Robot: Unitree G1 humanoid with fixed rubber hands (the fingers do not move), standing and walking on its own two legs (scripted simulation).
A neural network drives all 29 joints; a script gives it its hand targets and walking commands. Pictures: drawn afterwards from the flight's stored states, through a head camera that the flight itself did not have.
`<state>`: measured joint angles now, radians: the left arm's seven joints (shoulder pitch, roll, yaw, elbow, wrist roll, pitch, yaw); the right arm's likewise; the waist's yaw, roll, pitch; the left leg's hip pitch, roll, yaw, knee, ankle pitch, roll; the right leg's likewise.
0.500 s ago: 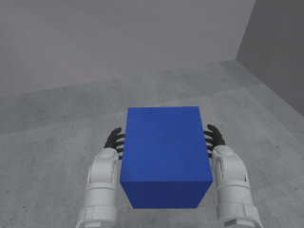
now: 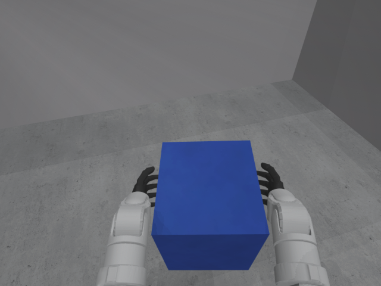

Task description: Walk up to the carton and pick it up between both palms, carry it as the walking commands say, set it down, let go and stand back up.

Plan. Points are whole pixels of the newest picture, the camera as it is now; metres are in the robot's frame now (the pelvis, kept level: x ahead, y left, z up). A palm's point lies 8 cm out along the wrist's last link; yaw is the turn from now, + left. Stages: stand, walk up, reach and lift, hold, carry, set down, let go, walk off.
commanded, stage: hold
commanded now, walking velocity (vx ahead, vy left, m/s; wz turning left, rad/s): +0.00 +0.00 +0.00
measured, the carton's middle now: (207, 208) +0.30 -0.01 -0.02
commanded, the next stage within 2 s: carry in 0.98 s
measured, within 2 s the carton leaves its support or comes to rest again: neither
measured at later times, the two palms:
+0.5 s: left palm (141, 200) +0.28 +0.14 +0.04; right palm (277, 195) +0.29 -0.15 +0.05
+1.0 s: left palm (142, 200) +0.28 +0.14 +0.04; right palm (276, 196) +0.29 -0.15 +0.05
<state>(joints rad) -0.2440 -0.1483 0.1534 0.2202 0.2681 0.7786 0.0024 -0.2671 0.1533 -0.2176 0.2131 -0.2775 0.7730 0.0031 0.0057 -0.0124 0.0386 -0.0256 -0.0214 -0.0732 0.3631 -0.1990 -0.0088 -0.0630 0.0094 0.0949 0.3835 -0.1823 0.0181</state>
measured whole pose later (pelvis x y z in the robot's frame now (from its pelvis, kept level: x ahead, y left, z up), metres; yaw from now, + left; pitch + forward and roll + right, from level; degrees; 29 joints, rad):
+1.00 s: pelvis +0.00 +0.00 +0.00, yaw +0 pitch -6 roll +0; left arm -0.23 -0.15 0.14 0.21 0.27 0.79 0.00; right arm -0.26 0.15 -0.21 0.20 -0.28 0.78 0.00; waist 0.00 -0.01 0.00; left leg -0.09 -0.02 -0.08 0.42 -0.22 -0.02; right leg -0.13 0.02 0.09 0.43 -0.20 0.01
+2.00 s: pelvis -0.05 -0.02 -0.02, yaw +24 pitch +4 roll -1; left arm -0.44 -0.16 0.22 -0.09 0.04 1.04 0.17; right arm -0.46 0.14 -0.27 -0.12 -0.05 1.05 -0.16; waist 0.02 0.05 -0.01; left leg -0.53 -0.06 -0.09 0.73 -0.35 -0.01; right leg -0.36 -0.02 -0.11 0.60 -0.29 -0.01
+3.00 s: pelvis -0.09 -0.04 -0.01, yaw +35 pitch +0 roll +0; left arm -0.44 -0.15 0.24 0.00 0.07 1.11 0.18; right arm -0.51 0.10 -0.26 0.06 -0.04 1.10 -0.17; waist -0.03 0.00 -0.10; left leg -0.34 0.01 0.05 0.51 -0.18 0.02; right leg -0.28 -0.01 -0.08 0.54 -0.27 -0.02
